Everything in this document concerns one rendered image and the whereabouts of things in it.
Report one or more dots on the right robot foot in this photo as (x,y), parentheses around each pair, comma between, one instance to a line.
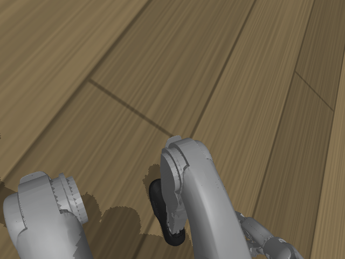
(159,208)

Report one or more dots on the right robot hand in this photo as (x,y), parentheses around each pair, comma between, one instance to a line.
(257,234)

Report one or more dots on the right robot arm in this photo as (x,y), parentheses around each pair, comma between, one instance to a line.
(277,248)

